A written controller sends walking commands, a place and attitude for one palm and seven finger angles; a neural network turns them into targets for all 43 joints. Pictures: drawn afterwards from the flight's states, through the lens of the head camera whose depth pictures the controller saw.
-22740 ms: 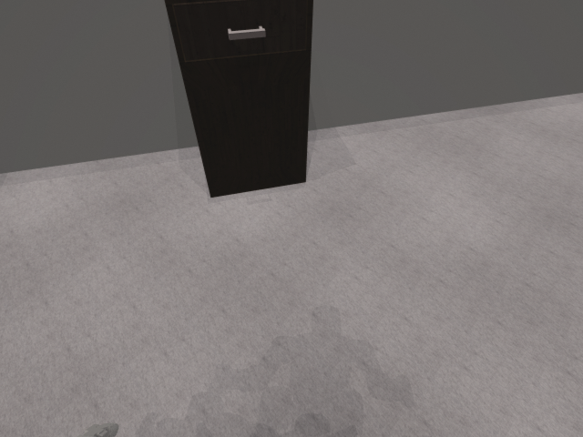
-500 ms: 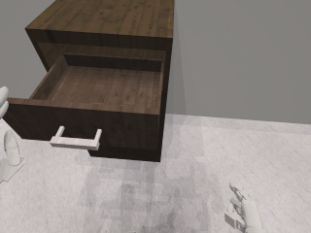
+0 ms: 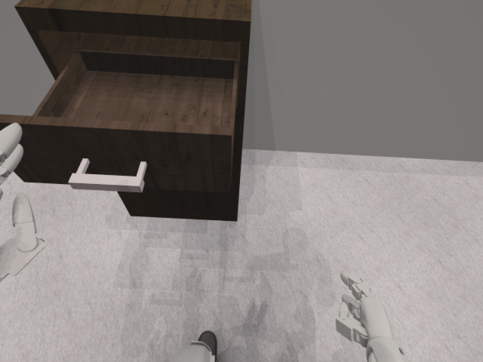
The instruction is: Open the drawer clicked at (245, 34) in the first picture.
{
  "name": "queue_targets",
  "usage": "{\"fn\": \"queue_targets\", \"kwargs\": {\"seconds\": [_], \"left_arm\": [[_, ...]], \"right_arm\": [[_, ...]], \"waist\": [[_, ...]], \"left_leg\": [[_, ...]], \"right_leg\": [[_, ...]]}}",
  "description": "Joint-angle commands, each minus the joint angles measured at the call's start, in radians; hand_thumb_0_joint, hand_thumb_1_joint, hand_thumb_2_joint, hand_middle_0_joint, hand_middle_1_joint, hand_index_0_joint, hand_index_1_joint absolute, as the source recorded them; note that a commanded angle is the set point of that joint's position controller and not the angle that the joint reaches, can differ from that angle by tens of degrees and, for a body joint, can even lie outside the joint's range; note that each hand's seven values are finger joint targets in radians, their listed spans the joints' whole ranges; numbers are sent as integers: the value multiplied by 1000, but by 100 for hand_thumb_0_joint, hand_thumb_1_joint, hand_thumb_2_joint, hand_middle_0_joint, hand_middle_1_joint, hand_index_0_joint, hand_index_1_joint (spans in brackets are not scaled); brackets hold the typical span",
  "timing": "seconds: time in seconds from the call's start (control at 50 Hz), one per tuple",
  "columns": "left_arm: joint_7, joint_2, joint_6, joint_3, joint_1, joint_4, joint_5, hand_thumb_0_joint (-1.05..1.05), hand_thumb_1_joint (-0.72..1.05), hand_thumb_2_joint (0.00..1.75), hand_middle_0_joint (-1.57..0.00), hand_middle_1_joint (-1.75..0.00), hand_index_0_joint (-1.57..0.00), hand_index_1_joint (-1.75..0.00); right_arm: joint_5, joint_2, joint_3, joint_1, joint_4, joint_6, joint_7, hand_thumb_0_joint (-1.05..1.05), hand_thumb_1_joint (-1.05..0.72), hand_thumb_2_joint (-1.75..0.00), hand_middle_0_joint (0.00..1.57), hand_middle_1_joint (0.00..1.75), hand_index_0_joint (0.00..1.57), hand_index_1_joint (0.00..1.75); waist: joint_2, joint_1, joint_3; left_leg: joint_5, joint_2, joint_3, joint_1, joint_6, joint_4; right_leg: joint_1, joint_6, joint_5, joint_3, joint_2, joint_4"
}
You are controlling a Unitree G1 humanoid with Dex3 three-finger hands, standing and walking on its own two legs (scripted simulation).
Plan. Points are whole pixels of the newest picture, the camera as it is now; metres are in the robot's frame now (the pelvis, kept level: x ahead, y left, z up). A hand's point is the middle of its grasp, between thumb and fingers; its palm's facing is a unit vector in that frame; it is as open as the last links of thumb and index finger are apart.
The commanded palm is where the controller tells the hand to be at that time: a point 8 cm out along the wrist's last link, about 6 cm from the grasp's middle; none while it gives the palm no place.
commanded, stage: step back with the hand held close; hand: left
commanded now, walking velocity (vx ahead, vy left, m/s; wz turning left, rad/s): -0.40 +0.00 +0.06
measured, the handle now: (110, 174) +0.41 +0.29 +0.02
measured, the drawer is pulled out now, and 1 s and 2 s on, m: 0.29 0.29 0.29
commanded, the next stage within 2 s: stop stepping back and stand still in 0.14 s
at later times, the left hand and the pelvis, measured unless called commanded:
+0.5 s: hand out of the picture +0.05 +0.20 +0.20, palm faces +0.40 -0.77 -0.50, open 7.4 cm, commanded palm +0.00 +0.25 +0.20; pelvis -0.13 -0.04 +0.00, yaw +1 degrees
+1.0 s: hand out of the picture +0.00 +0.21 +0.19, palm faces +0.53 -0.75 -0.40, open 7.4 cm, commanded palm -0.06 +0.25 +0.20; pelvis -0.16 -0.04 +0.00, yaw +6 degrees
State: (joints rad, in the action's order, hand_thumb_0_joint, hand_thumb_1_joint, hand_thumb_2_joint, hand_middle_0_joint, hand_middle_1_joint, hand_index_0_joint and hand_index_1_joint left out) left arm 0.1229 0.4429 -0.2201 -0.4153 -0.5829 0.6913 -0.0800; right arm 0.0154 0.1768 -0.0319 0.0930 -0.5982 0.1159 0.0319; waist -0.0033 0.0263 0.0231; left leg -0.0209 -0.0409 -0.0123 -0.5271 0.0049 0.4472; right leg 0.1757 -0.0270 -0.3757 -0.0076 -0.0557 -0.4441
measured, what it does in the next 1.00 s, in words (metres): walks backwards: left foot, then right foot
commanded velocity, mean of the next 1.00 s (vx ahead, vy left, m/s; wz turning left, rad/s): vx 0.05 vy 0.03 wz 0.01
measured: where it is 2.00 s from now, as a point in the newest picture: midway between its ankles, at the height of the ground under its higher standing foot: outside the picture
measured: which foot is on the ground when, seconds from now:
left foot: up 0.00-0.14, down 0.16-0.42, up 0.44-0.68, down 0.70-1.00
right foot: down 0.00-0.18, up 0.20-0.42, down 0.44-1.00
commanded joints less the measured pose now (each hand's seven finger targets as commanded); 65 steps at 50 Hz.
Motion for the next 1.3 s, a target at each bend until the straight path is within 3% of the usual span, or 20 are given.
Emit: {"fn": "queue_targets", "kwargs": {"seconds": [0.0, 0.06, 0.1, 0.16, 0.24, 0.36, 0.38, 0.42, 0.5, 0.62, 0.68, 0.72, 0.78, 0.86, 0.98, 1.06, 1.1, 1.12, 1.22, 1.28], "left_arm": [[23, 181, -71, -156, -35, 175, -3, 0, 90, 90, -20, -30, -20, -30], [16, 168, -37, -160, -67, 133, 14, 0, 90, 90, -20, -30, -20, -30], [8, 159, -38, -125, -19, 162, 19, 0, 90, 90, -20, -30, -20, -30], [8, 159, -58, -115, -53, 140, 6, 0, 90, 90, -20, -30, -20, -30], [20, 130, -40, -100, -64, 250, 11, 0, 90, 90, -20, -30, -20, -30], [57, 142, 9, -140, -114, 197, 14, 0, 90, 90, -20, -30, -20, -30], [58, 148, 14, -142, -106, 164, 24, 0, 90, 90, -20, -30, -20, -30], [58, 199, -3, -166, 12, 192, 20, 0, 90, 90, -20, -30, -20, -30], [49, 97, -9, -65, 68, 30, 46, 0, 90, 90, -20, -30, -20, -30], [64, 95, -36, -52, 75, 63, 65, 0, 90, 90, -20, -30, -20, -30], [68, 113, -59, -80, 71, 166, 52, 0, 90, 90, -20, -30, -20, -30], [65, 114, -53, -100, 15, 120, 58, 0, 90, 90, -20, -30, -20, -30], [70, 100, -43, -90, 23, 85, 62, 0, 90, 90, -20, -30, -20, -30], [64, 114, -50, -91, 83, 33, 60, 0, 90, 90, -20, -30, -20, -30], [56, 78, -61, -57, 62, 80, 54, 0, 90, 90, -20, -30, -20, -30], [63, 89, -66, -84, 49, 92, 59, 0, 90, 90, -20, -30, -20, -30], [60, 79, -56, -71, 83, 99, 70, 0, 90, 90, -20, -30, -20, -30], [-92, -107, 131, 307, 135, -754, 142, 0, 90, 90, -20, -30, -20, -30], [-120, -74, 215, 320, 235, -989, 120, 0, 90, 90, -20, -30, -20, -30], [-112, -47, 221, 334, 306, -1193, 111, 0, 90, 90, -20, -30, -20, -30]], "right_arm": [[-51, 138, 72, -69, 174, 22, 28, 0, -90, -90, 20, 30, 20, 30], [-35, 104, 35, -72, 181, -4, 48, 0, -90, -90, 20, 30, 20, 30], [-30, 131, 38, -51, 171, -17, 65, 0, -90, -90, 20, 30, 20, 30], [-31, 164, 88, 25, 162, 10, 41, 0, -90, -90, 20, 30, 20, 30], [-13, 157, 96, 55, 151, 65, 13, 0, -90, -90, 20, 30, 20, 30], [-18, 158, 70, -6, 208, 49, 41, 0, -90, -90, 20, 30, 20, 30], [-16, 150, 71, 0, 207, 39, 41, 0, -90, -90, 20, 30, 20, 30], [-3, 155, 79, 4, 168, 14, 40, 0, -90, -90, 20, 30, 20, 30], [-13, 148, 70, 40, 127, 19, 52, 0, -90, -90, 20, 30, 20, 30], [0, 146, 63, 74, 109, 65, 69, 0, -90, -90, 20, 30, 20, 30], [-8, 187, 80, 75, 149, 79, 62, 0, -90, -90, 20, 30, 20, 30], [-16, 159, 70, 66, 130, 76, 55, 0, -90, -90, 20, 30, 20, 30], [-20, 164, 67, 63, 124, 87, 54, 0, -90, -90, 20, 30, 20, 30], [-19, 150, 86, 65, 110, 68, 35, 0, -90, -90, 20, 30, 20, 30], [-6, 131, 57, 65, 115, 48, 41, 0, -90, -90, 20, 30, 20, 30], [-16, 141, 57, 47, 134, 58, 44, 0, -90, -90, 20, 30, 20, 30], [-19, 133, 54, 39, 144, 64, 44, 0, -90, -90, 20, 30, 20, 30], [1, 305, 127, 10, -120, 83, -37, 0, -90, -90, 20, 30, 20, 30], [-2, 188, 83, 137, -117, -64, -27, 0, -90, -90, 20, 30, 20, 30], [8, 180, 77, 112, -151, -100, -33, 0, -90, -90, 20, 30, 20, 30]], "waist": [[-208, -3, -246], [-163, -16, -191], [-6, -35, -158], [205, -20, -302], [167, -19, -294], [226, -28, -101], [127, -35, -76], [-221, -34, -28], [-125, -58, -22], [-50, -44, -59], [192, -38, -103], [255, -41, -45], [124, -40, 4], [-212, -33, -5], [-45, -52, -48], [225, -28, -42], [173, -30, 1], [123, -62, 30], [-315, -48, -82], [-139, -46, -40]], "left_leg": [[-321, 73, -5, 158, -26, 361], [-329, 48, -2, 31, -29, 241], [64, 48, -24, 199, -20, 11], [884, -230, 204, 601, 100, -60], [570, -246, 188, 506, 153, -76], [-632, -89, 86, -64, 40, -269], [-600, -17, 21, -50, 0, -117], [-371, 60, 33, 77, -38, 534], [-299, -1, 4, 94, -20, 552], [-405, 25, -84, 270, 40, -26], [-272, -175, 208, 328, 119, -130], [-542, -210, 229, 146, 129, -217], [-538, -134, 104, 33, 84, -103], [-454, 25, -17, -4, 12, 473], [-296, 10, -41, 328, 26, 24], [-568, -214, 265, 159, 104, -258], [-499, -181, 189, 83, 91, -215], [-144, -103, 110, 89, 59, 28], [-118, -2, 29, 218, 11, 189], [-93, 4, 31, 257, 12, 114]], "right_leg": [[40, -47, 893, 138, 318, 68], [-89, -61, 1131, 97, 312, -18], [-29, 6, 1022, 21, 180, -64], [218, 43, -26, 15, 19, -287], [239, 43, -123, 37, 16, -470], [-169, 11, -91, -116, 4, -109], [-110, -16, -159, -52, 67, 40], [338, -167, -369, 454, 472, 382], [341, -82, -299, 181, 328, 292], [158, -73, -265, 146, 262, 167], [154, 17, 44, -40, 75, -191], [118, 26, -47, -69, 59, -255], [4, 20, 27, -31, 72, -101], [78, -160, -274, 470, 383, 274], [199, -66, -107, 116, 245, 136], [106, 31, -21, -25, 63, -206], [41, 34, 68, -25, 71, -163], [161, 26, 228, -6, 131, -187], [104, -60, 451, 112, 244, 10], [94, -78, 406, 114, 240, 16]]}}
